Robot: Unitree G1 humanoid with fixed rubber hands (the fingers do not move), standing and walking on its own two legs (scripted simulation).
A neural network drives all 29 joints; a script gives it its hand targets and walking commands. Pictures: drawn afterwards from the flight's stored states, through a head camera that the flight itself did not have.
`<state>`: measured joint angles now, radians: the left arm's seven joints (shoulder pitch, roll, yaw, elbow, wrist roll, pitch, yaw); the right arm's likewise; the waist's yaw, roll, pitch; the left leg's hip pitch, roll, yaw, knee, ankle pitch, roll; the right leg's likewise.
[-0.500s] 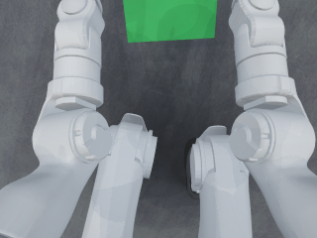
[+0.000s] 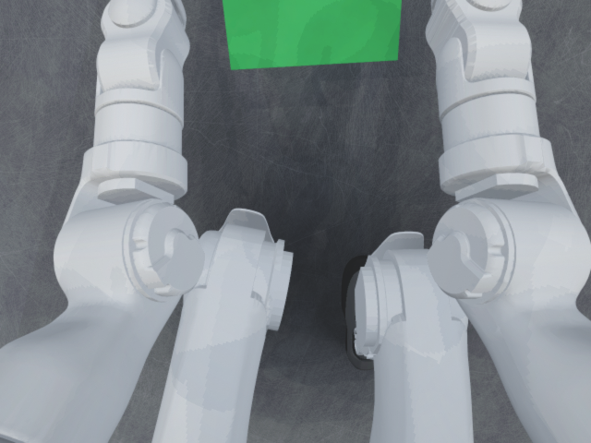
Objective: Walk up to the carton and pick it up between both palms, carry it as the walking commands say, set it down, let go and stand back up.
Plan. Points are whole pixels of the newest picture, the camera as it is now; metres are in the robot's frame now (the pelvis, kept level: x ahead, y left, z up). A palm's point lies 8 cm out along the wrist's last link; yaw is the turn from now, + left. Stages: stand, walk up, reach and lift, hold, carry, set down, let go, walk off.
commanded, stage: set down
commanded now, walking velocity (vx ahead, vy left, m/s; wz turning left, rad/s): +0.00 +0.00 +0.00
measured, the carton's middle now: out of the picture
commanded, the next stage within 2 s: none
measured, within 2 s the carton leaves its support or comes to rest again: rests again in 0.28 s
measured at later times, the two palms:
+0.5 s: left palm (122, 47) +0.47 +0.23 -0.20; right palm (469, 26) +0.52 -0.11 -0.19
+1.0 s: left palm out of the picture +0.50 +0.23 -0.12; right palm out of the picture +0.54 -0.09 -0.11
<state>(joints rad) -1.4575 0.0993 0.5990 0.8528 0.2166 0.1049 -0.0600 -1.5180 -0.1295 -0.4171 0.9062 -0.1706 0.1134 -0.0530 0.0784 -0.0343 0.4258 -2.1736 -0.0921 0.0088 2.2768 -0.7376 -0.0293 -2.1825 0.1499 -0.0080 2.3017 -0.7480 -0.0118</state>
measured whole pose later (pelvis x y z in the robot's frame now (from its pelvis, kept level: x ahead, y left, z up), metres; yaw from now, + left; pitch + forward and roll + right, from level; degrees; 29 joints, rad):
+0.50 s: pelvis -0.03 +0.00 -0.01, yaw +1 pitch +29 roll +1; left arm -1.39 0.33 0.27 1.11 -0.13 0.06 0.08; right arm -1.47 -0.32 -0.04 1.09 0.14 0.11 -0.13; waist 0.06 -0.01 0.52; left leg -2.17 -0.06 0.05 2.30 -0.64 0.01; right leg -2.16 0.12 -0.01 2.33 -0.68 0.00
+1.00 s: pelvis -0.04 +0.01 +0.03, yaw +2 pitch +29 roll +0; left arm -1.41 0.30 0.20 0.80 -0.18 0.23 0.18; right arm -1.48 -0.34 -0.07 0.84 0.17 0.25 -0.19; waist 0.07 -0.01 0.53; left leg -2.07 -0.07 0.05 2.15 -0.60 0.03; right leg -2.05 0.08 0.00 2.19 -0.65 0.00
